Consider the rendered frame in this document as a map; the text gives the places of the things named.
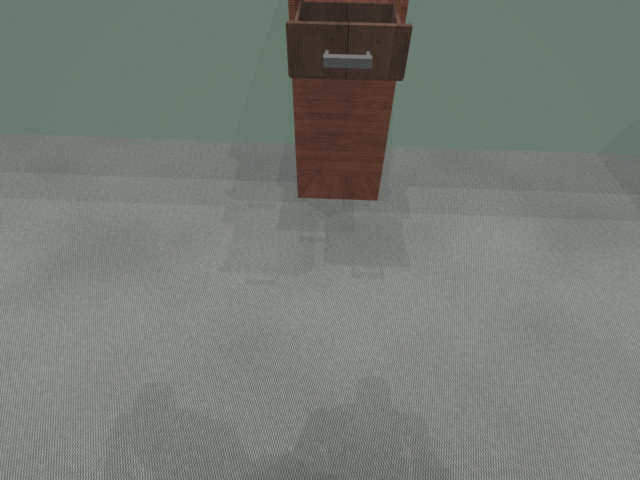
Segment cabinet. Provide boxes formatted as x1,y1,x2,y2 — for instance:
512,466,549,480
288,0,409,201

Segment drawer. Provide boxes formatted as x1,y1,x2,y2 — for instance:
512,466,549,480
286,1,413,81

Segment handle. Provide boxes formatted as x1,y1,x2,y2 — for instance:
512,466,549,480
323,50,372,69

